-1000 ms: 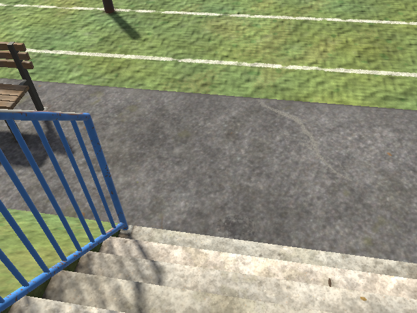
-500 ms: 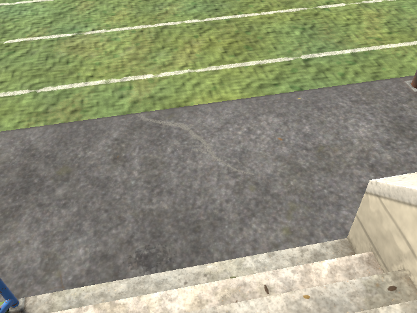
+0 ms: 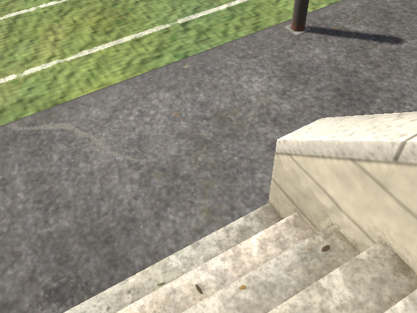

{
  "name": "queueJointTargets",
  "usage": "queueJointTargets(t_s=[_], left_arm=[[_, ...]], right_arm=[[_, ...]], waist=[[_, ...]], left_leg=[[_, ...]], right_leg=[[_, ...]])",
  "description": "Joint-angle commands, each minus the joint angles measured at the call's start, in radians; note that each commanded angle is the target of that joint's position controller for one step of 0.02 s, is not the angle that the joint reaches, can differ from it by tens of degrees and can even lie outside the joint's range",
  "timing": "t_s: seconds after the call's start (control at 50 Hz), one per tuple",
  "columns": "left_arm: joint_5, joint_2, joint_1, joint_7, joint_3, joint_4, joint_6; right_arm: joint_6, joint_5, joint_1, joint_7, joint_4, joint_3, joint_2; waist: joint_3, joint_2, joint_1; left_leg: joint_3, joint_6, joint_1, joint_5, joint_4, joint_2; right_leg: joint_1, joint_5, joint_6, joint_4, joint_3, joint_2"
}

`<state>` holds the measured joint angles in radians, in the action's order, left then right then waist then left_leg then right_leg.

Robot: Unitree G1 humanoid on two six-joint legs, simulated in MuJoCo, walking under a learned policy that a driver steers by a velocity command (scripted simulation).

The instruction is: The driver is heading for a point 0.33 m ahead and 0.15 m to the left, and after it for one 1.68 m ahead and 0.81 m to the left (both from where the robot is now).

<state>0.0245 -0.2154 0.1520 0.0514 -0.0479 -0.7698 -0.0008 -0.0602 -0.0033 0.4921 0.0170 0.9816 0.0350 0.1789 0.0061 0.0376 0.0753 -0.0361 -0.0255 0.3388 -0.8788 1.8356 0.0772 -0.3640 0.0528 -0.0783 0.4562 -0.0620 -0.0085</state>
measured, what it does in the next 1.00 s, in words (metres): goes down, turning left: left foot 0.21 m lower, then right foot 0.20 m lower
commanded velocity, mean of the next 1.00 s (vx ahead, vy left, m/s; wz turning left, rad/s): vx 0.50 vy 0.00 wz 0.34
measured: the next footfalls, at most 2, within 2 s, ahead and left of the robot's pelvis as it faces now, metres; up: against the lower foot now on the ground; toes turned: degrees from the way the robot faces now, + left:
left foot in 0.52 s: +0.28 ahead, +0.16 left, -0.21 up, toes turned +7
right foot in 0.94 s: +0.59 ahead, +0.02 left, -0.41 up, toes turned +32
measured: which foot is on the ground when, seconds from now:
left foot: up 0.00-0.50, down 0.52-0.94, up 0.96-1.00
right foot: down 0.00-0.50, up 0.52-0.92, down 0.94-1.00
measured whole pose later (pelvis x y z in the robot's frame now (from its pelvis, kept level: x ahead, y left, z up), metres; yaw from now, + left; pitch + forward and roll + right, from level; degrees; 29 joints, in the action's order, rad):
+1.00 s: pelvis +0.50 +0.10 -0.41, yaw +28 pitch +1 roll +2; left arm 0.01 -0.20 0.30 0.04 -0.05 -0.75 -0.09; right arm -0.01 0.05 0.44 0.04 0.91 0.05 0.18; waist -0.10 0.04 -0.03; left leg 0.21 0.08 0.51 -0.83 1.93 -0.29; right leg -0.28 0.15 -0.03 0.52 -0.08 0.01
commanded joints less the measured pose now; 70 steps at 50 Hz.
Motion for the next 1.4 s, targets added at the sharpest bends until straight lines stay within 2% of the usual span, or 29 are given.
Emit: queueJointTargets(t_s=[0.02,0.04,0.06,0.18,0.38,0.44,0.48,0.5,0.52,0.54,0.56,0.62,0.66,0.68,0.72,0.78,0.82,0.86,0.92,0.94,0.96,0.98,1.04,1.08,1.12,1.16,1.26,1.38,1.4], left_arm=[[0.004,-0.172,0.419,-0.004,-0.03,-0.113,0.028],[0.003,-0.219,0.328,-0.006,-0.049,-0.128,0.021],[-0.012,-0.119,0.208,-0.012,-0.014,-0.1,0.005],[-0.053,-0.112,0.218,-0.064,0.011,-0.163,-0.053],[-0.008,-0.056,0.314,-0.106,0.024,-0.158,-0.073],[0.003,-0.022,0.396,-0.117,0.02,-0.174,-0.051],[-0.01,-0.103,0.316,-0.126,-0.008,-0.182,-0.029],[-0.011,-0.164,0.128,-0.107,-0.026,-0.176,-0.059],[0.003,-0.112,-0.032,-0.097,-0.026,-0.139,-0.079],[-0.028,-0.051,-0.006,-0.097,-0.022,-0.117,-0.082],[-0.004,0.006,0.144,-0.09,-0.004,-0.037,-0.102],[-0.018,0.009,0.077,-0.103,0.008,0.032,-0.071],[0.017,0.019,0.052,-0.102,0.027,0.088,-0.065],[-0.016,-0.028,-0.047,-0.109,0.018,0.13,-0.049],[-0.048,0.002,0.084,-0.097,0.007,0.041,-0.054],[-0.05,-0.055,-0.113,-0.054,-0.004,0.123,-0.078],[-0.038,0.026,-0.234,-0.05,0.009,0.221,-0.071],[-0.047,-0.007,0.037,-0.035,-0.016,0.175,-0.057],[-0.036,-0.124,0.5,-0.024,-0.062,-0.012,-0.066],[-0.034,-0.089,0.581,-0.042,-0.062,-0.028,-0.069],[-0.023,-0.061,0.671,-0.022,-0.036,-0.099,-0.075],[0.003,-0.071,0.597,0.0,-0.019,-0.11,-0.08],[-0.031,-0.006,0.479,0.042,0.012,-0.134,-0.07],[-0.082,-0.112,0.419,-0.005,-0.015,-0.181,-0.087],[-0.084,-0.01,0.231,-0.082,0.041,-0.12,-0.07],[-0.072,-0.088,0.264,-0.086,0.037,-0.154,-0.071],[-0.012,-0.008,0.469,-0.152,0.045,-0.191,-0.065],[-0.003,-0.055,0.396,-0.127,0.011,-0.137,-0.019],[-0.014,-0.101,0.335,-0.119,-0.004,-0.15,-0.027]], right_arm=[[-0.021,0.035,0.097,-0.015,-0.11,0.028,0.134],[-0.002,0.081,0.038,0.008,-0.163,0.019,0.077],[0.026,0.083,-0.079,0.042,-0.166,0.024,0.074],[0.071,0.037,-0.028,0.034,-0.183,0.058,0.12],[0.088,-0.028,-0.156,-0.033,-0.245,0.034,0.095],[0.081,0.014,-0.296,-0.052,-0.287,0.03,0.103],[0.075,0.036,-0.206,-0.05,-0.25,0.042,0.099],[0.084,0.037,0.11,-0.057,-0.154,0.085,0.178],[0.082,0.0,0.411,-0.05,-0.058,0.094,0.194],[0.082,0.01,0.475,-0.053,0.026,0.073,0.152],[0.07,-0.013,0.348,-0.054,-0.008,0.032,0.132],[0.07,0.009,0.061,-0.051,-0.111,0.036,0.137],[0.035,-0.016,0.008,-0.023,-0.113,0.05,0.204],[0.04,-0.004,-0.088,0.017,-0.16,0.01,0.098],[0.035,-0.004,-0.089,0.045,-0.141,0.029,0.164],[0.017,0.069,0.065,0.084,-0.109,0.003,0.037],[0.031,0.05,0.083,0.089,-0.079,0.01,0.04],[0.036,0.03,-0.037,0.074,-0.096,0.014,0.065],[0.047,0.053,-0.186,0.04,-0.122,0.019,0.059],[0.043,0.081,-0.141,0.039,-0.137,0.016,0.043],[0.032,0.045,-0.042,0.015,-0.097,0.005,-0.071],[0.018,0.062,0.137,0.001,-0.14,0.001,-0.065],[0.058,0.068,-0.081,0.015,-0.199,0.015,0.023],[0.088,0.077,-0.183,0.024,-0.291,-0.018,-0.026],[0.11,0.026,-0.265,0.035,-0.326,0.006,0.035],[0.111,0.011,-0.116,0.015,-0.239,0.008,0.0],[0.077,0.007,-0.431,-0.06,-0.352,0.003,0.009],[0.094,0.041,-0.415,-0.098,-0.359,0.024,0.076],[0.086,0.052,-0.267,-0.099,-0.305,0.043,0.094]], waist=[[-0.339,0.09,-0.158],[-0.273,-0.031,-0.084],[-0.126,-0.103,-0.066],[-0.049,0.017,0.016],[0.085,0.008,-0.051],[0.146,-0.018,-0.164],[0.104,0.126,-0.111],[-0.037,0.218,0.076],[-0.069,-0.015,0.258],[0.032,-0.398,0.267],[0.002,-0.626,0.046],[-0.06,0.075,-0.085],[-0.064,-0.059,-0.135],[0.029,0.06,-0.157],[-0.068,-0.032,-0.179],[0.029,-0.004,-0.065],[0.055,-0.063,0.012],[0.007,-0.215,-0.104],[-0.072,-0.172,-0.307],[-0.016,-0.058,-0.321],[-0.043,0.212,-0.268],[-0.075,0.412,-0.123],[-0.013,-0.091,-0.092],[0.065,0.181,-0.053],[0.16,-0.058,0.014],[0.096,-0.004,0.048],[0.123,-0.004,-0.12],[0.114,0.03,-0.189],[0.057,0.078,-0.093]], left_leg=[[0.143,-0.005,0.633,0.016,0.22,0.007],[0.135,0.022,0.649,0.29,0.025,0.032],[0.149,0.041,0.636,0.501,-0.081,0.03],[0.266,0.009,0.469,0.894,-0.496,-0.049],[0.25,0.026,0.385,1.374,-0.887,-0.095],[0.179,0.037,0.58,1.097,-1.069,-0.074],[0.017,0.05,0.235,0.969,-1.074,-0.088],[0.071,0.112,-0.139,1.12,-0.947,-0.038],[0.009,0.217,-0.391,1.187,-1.325,-0.048],[0.051,0.261,-0.535,1.508,-1.327,-0.016],[0.32,0.319,-0.639,1.872,-1.173,0.024],[0.485,0.336,-0.326,1.291,-1.224,0.091],[0.789,0.4,-0.205,1.137,-1.239,0.241],[0.638,0.344,0.032,1.06,-1.255,0.122],[0.507,0.284,0.249,1.12,-1.197,0.018],[0.416,0.227,0.057,0.684,-1.023,-0.126],[0.417,0.216,0.212,0.606,-1.028,-0.177],[0.458,0.237,0.288,0.604,-0.856,-0.214],[0.471,0.179,0.168,0.915,-0.38,-0.236],[0.351,0.118,0.167,0.855,-0.073,-0.3],[0.339,0.102,0.616,-0.008,0.376,-0.435],[0.396,0.098,0.869,-0.017,0.416,-0.353],[0.202,0.115,0.85,0.283,0.291,-0.18],[0.37,0.083,0.962,0.507,0.03,-0.065],[0.301,0.02,0.638,0.84,-0.365,-0.073],[0.227,0.011,0.467,1.052,-0.333,-0.075],[0.227,0.038,0.441,1.553,-1.07,-0.089],[0.164,0.038,0.213,1.455,-1.429,-0.021],[0.146,0.058,0.007,1.458,-1.459,0.006]], right_leg=[[0.745,-0.531,-0.297,0.203,-0.282,-0.295],[0.484,0.072,-0.31,0.056,-0.436,-0.38],[0.228,0.272,-0.242,-0.017,-0.5,-0.356],[-0.078,-0.077,-0.149,0.115,-0.262,-0.223],[-0.126,0.183,-0.1,0.496,-0.121,-0.191],[0.085,0.073,-0.08,0.614,-0.153,-0.239],[-0.071,-0.149,-0.085,0.704,-0.096,-0.251],[-0.233,-0.248,-0.072,0.924,-0.118,-0.285],[-0.322,-0.256,0.026,1.402,0.078,-0.124],[-0.641,0.663,0.085,1.948,0.239,0.091],[-0.876,0.775,0.074,1.898,0.048,0.088],[-0.857,0.527,0.045,1.61,0.038,-0.047],[-0.911,0.265,0.083,1.204,-0.119,-0.109],[-0.72,0.057,0.137,0.876,-0.106,-0.092],[-0.235,-0.292,0.134,0.755,-0.028,-0.024],[-0.374,-0.683,0.108,0.205,-0.076,0.001],[-0.085,-0.711,0.125,0.019,-0.025,0.059],[0.075,-0.658,0.096,0.197,-0.067,0.063],[0.349,-0.601,0.076,0.048,-0.112,-0.05],[0.388,-0.575,0.021,-0.383,-0.138,-0.141],[0.764,-1.113,-0.055,0.088,-0.153,-0.265],[0.859,-1.296,-0.156,0.314,-0.315,-0.349],[0.375,-0.61,-0.185,0.111,-0.301,-0.322],[0.16,-0.227,-0.231,0.056,-0.55,-0.451],[-0.249,-0.079,-0.141,0.045,-0.314,-0.269],[-0.282,-0.082,-0.125,0.068,-0.237,-0.252],[-0.044,0.252,-0.018,0.254,-0.017,-0.152],[0.096,0.223,0.013,0.562,0.067,-0.169],[0.039,0.176,0.011,0.722,0.033,-0.204]])
Velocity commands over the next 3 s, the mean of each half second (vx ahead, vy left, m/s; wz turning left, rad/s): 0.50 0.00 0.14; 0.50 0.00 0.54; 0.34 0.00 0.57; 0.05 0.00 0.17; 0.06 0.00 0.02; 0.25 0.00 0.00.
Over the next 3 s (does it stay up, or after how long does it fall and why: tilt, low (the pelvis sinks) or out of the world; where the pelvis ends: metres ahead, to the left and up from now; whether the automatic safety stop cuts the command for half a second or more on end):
stays up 0.86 0.42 -0.77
